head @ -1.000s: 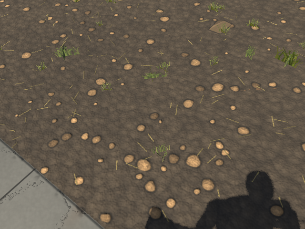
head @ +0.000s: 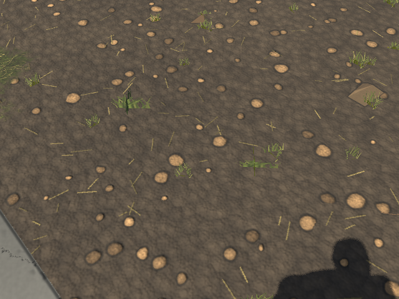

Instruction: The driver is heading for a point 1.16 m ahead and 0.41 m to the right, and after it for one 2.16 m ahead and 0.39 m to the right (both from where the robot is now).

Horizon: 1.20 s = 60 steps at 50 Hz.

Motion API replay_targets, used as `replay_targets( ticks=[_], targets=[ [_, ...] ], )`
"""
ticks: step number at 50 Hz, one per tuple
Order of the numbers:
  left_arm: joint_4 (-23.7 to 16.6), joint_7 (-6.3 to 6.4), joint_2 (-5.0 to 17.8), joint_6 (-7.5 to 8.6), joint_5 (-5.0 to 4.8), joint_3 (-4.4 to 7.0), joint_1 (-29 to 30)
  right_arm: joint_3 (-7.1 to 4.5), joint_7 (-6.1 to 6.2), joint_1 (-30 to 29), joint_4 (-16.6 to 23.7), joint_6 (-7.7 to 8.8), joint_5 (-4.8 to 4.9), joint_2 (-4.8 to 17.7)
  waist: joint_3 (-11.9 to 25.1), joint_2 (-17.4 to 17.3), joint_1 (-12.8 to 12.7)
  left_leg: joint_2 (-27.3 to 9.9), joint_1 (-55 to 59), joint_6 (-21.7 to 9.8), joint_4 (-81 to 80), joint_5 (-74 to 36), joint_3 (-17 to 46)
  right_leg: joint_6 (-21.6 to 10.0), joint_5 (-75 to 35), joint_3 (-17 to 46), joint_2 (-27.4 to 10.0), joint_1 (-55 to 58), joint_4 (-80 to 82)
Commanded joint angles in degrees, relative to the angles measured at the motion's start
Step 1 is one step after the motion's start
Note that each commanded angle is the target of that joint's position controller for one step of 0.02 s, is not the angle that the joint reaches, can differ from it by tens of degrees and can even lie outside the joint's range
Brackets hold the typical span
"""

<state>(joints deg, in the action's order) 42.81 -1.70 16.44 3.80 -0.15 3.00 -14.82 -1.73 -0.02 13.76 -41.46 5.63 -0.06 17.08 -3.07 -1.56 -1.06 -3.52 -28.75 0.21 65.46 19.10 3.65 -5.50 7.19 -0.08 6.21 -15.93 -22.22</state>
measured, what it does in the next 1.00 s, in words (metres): walks ahead, turning right: left foot, then right foot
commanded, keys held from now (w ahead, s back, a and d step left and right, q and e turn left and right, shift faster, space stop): w+e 1.00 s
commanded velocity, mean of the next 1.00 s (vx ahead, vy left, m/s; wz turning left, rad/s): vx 0.50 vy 0.00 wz -0.54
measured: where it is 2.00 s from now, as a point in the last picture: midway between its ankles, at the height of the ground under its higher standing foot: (326, 177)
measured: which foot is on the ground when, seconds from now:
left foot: up 0.00-0.26, down 0.28-0.78, up 0.80-1.00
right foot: down 0.00-0.28, up 0.30-0.78, down 0.80-1.00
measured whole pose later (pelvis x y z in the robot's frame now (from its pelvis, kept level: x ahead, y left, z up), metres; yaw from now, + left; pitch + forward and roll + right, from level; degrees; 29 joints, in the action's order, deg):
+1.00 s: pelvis +0.50 -0.11 +0.00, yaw -35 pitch +1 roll +1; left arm 37.4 -1.2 16.6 2.3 -0.4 3.4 -17.0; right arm -2.8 -0.1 8.7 -40.6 6.0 -0.7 18.5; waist -3.5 -1.6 -1.5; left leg -5.4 -33.6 2.2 60.9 16.3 3.6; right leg -6.2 9.5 2.8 6.3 -14.4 -23.1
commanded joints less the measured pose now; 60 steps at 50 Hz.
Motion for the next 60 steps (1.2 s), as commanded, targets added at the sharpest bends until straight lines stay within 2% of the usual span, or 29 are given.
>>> replay_targets(
  ticks=[1,5,8,11,13,14,15,16,17,18,19,22,26,31,35,37,38,39,40,41,42,43,44,45,47,49,55,57,60],
  targets=[
    [-4.5,0.79,7.8,1.33,-0.54,2.00,2.7,-1.23,0.56,3.0,3.7,-0.18,-0.99,4.6,2.7,4.3,2.8,-2.7,-3.9,2.5,-7.0,-3.1,0.7,-12.4,-5.9,17.4,-15.4,0.5,13.2],
    [-3.7,1.83,10.0,0.75,-1.06,2.87,-0.5,-0.21,0.34,-7.6,6.5,0.28,-0.88,2.6,0.9,4.4,-0.9,0.0,0.5,4.1,-25.7,-19.8,-0.4,-8.6,-3.2,12.6,-11.4,-4.0,12.2],
    [-2.7,2.21,10.7,-0.14,-1.70,3.17,-4.4,-0.56,-0.28,-12.0,7.7,0.87,0.25,3.6,2.0,5.2,-2.8,2.1,3.6,4.5,-32.4,-24.2,0.5,-7.2,0.6,15.5,-12.5,-1.2,9.3],
    [-2.6,2.47,10.3,-0.87,-1.64,3.18,-5.5,-1.77,-0.69,-12.0,8.1,1.37,0.75,6.1,3.0,6.5,-1.7,2.3,6.2,3.0,-36.6,-19.2,2.2,-5.2,4.5,20.9,-14.4,3.9,3.7],
    [-3.0,2.42,8.6,-1.34,-1.19,2.75,-5.0,-2.89,-0.55,-6.2,6.7,1.76,0.83,7.4,4.8,7.5,1.9,2.3,14.7,0.3,-39.5,-14.8,0.8,-3.1,4.5,21.6,-12.7,3.2,-2.6],
    [-3.5,2.14,5.4,-1.20,-0.73,1.61,-5.2,-3.79,-0.15,0.2,6.0,2.03,0.11,9.6,9.7,5.1,5.0,-2.6,25.1,-2.6,-40.0,-12.0,4.6,-1.0,6.2,18.7,-9.4,-0.1,-13.4],
    [-4.9,1.94,0.6,-0.72,-0.72,0.15,-9.9,-4.97,0.33,6.6,5.4,1.60,-1.06,14.2,18.4,-8.0,5.1,-15.8,44.2,-9.0,-41.4,-4.7,22.5,2.8,21.1,10.5,-2.4,-15.1,-32.6],
    [-6.4,2.03,3.0,-0.34,-2.14,0.16,-12.0,-5.24,-0.40,9.9,3.5,0.74,-0.49,14.0,20.1,-18.3,4.4,-21.9,47.3,-13.6,-47.4,10.7,42.0,3.9,28.0,8.0,-3.2,-27.4,-45.8],
    [-5.6,2.27,8.1,-0.64,-2.58,1.54,-8.7,-4.08,-0.48,7.0,4.4,0.63,-0.19,9.3,13.0,-9.9,5.6,-19.4,41.8,-11.8,-49.2,15.1,37.0,4.5,22.5,9.7,-6.1,-30.6,-51.2],
    [-6.2,2.30,9.0,-1.02,-2.04,1.94,-4.5,-3.43,-0.38,4.4,4.6,0.37,-0.21,7.3,8.1,-6.0,5.5,-17.0,36.1,-10.1,-49.1,8.5,27.8,4.9,17.8,8.0,-7.7,-30.7,-51.8],
    [-6.6,2.23,8.4,-1.27,-1.45,2.03,-2.8,-2.86,-0.37,1.8,4.5,0.26,-0.48,5.6,5.3,-4.1,4.4,-14.3,30.9,-9.5,-50.1,0.8,21.0,5.3,14.0,7.6,-9.3,-28.9,-49.9],
    [-7.4,1.45,5.7,-2.31,-1.68,2.00,-1.9,-2.62,-0.08,-0.6,3.3,0.60,-0.63,4.1,2.4,-6.4,2.3,-10.7,23.3,-9.2,-54.0,-9.8,9.7,6.1,9.4,6.0,-11.9,-24.3,-45.7],
    [-9.6,1.09,3.5,-2.85,-1.09,1.30,2.3,-3.69,0.14,0.5,1.1,1.00,-0.43,6.6,1.2,-3.2,2.6,-11.9,24.2,-11.0,-56.3,-18.4,2.4,7.2,3.8,5.6,-12.7,-26.7,-37.2],
    [-11.6,-0.64,2.3,-2.06,-1.13,0.48,10.1,-4.28,0.52,1.7,-1.0,0.11,0.17,9.1,-0.6,-1.9,5.1,-11.1,26.1,-9.3,-56.6,-21.7,-6.6,5.8,-7.2,1.6,-11.8,-23.2,-21.8],
    [-13.9,-1.78,3.2,-2.12,-1.30,0.72,14.5,-5.03,0.47,3.8,-2.7,-0.96,1.39,11.1,-2.0,-1.9,5.3,-12.9,31.2,-7.7,-54.1,-27.3,-10.2,3.0,-3.4,-1.2,-10.5,-21.4,-15.5],
    [-14.1,-1.86,5.1,-2.47,-0.91,1.70,12.3,-5.62,0.69,3.5,-2.8,-1.62,1.92,13.0,0.7,-3.4,2.9,-12.7,33.1,-6.5,-47.0,-45.7,-12.7,0.6,2.3,-4.3,-7.2,-15.1,-14.3],
    [-13.2,-1.68,7.0,-2.74,-0.79,2.77,7.4,-5.86,0.83,3.2,-2.8,-2.03,2.20,13.7,3.9,-3.7,-0.2,-12.0,32.7,-5.8,-39.1,-54.2,-14.1,-1.0,3.9,-5.9,-4.7,-8.0,-13.4],
    [-10.6,-1.07,9.7,-3.09,-1.00,4.52,-2.1,-5.50,1.00,2.8,-2.5,-2.26,2.33,12.9,8.9,-2.3,-5.4,-10.0,27.7,-4.1,-27.1,-55.2,-15.9,-3.2,0.7,-6.3,-2.2,5.7,-10.3],
    [-8.5,0.16,14.1,-3.77,-1.46,6.24,-11.2,-4.20,1.11,4.2,-1.4,-1.98,0.58,9.7,14.0,4.4,-8.7,-7.4,12.7,-1.5,-9.2,-34.2,-15.8,-6.5,0.0,5.0,-8.5,23.6,-9.7],
    [-9.6,0.28,20.3,-2.96,-1.76,6.52,-7.9,-1.58,0.23,9.4,2.3,-0.52,-1.40,2.1,20.3,18.8,-0.8,4.5,-11.1,1.6,9.9,15.4,-8.6,-17.6,12.8,39.5,-23.0,39.2,-2.3],
    [-11.0,-0.10,14.6,-2.00,-1.49,5.03,-9.3,-2.49,-0.40,2.3,2.7,1.29,0.72,7.7,23.9,10.9,-6.0,3.5,-16.7,0.8,14.4,14.4,2.2,-17.5,20.1,47.0,-24.9,39.3,5.3],
    [-10.1,-0.25,11.9,-1.10,-0.96,4.07,-7.3,-3.04,-0.66,-2.5,4.3,2.17,2.53,9.9,14.8,8.4,-5.9,1.4,-20.2,-0.3,12.6,8.2,1.5,-14.7,15.7,39.1,-23.4,32.7,6.4],
    [-10.1,-0.19,10.7,-0.67,-0.96,3.64,-4.0,-2.68,-0.22,-2.8,4.1,2.59,1.74,8.9,10.3,3.5,-3.2,-1.0,-17.6,-0.6,7.8,3.3,1.4,-12.9,9.2,32.7,-21.0,24.4,6.2],
    [-10.6,-0.05,9.2,-0.62,-0.79,3.15,-0.5,-2.89,0.20,-2.4,3.5,2.54,0.16,8.9,7.4,2.4,-0.8,-2.5,-13.6,-0.1,3.0,0.5,1.4,-11.7,2.0,27.4,-18.7,17.2,6.3],
    [-11.3,0.42,8.2,-0.41,0.14,2.69,2.3,-3.14,0.11,-0.6,3.0,1.41,-0.60,8.7,6.4,4.4,2.0,-3.4,-7.9,1.1,-1.0,-2.4,1.6,-11.7,-5.8,23.4,-16.5,9.9,8.4],
    [-10.3,1.03,8.6,-0.10,-0.21,2.77,1.5,-2.76,0.14,-1.0,2.9,0.42,-1.04,7.1,5.4,3.8,2.3,-2.8,-6.7,2.8,-5.2,-4.5,0.3,-12.0,-11.4,19.8,-15.4,5.6,9.3],
    [-6.9,2.66,10.3,-0.83,-1.05,3.28,-3.7,-1.21,-0.63,-14.0,6.1,0.52,-0.56,3.5,2.2,5.3,-2.2,1.8,-2.3,4.3,-29.2,-24.0,-0.7,-7.5,-5.9,15.2,-10.7,1.1,8.4],
    [-5.4,2.71,10.1,-0.86,-1.23,3.18,-5.7,-1.18,-1.30,-16.1,6.5,0.98,0.07,3.9,2.0,5.8,-3.4,2.3,-0.4,3.7,-32.9,-27.0,-0.4,-7.0,-3.3,16.5,-12.1,2.6,7.7],
    [-3.5,2.81,9.0,-1.15,-1.20,2.81,-7.8,-1.74,-2.02,-17.0,7.0,1.56,0.15,5.4,1.6,6.7,-3.6,2.2,-0.8,1.6,-36.6,-23.7,0.5,-6.3,-3.6,19.9,-14.9,9.2,3.8]
  ],
)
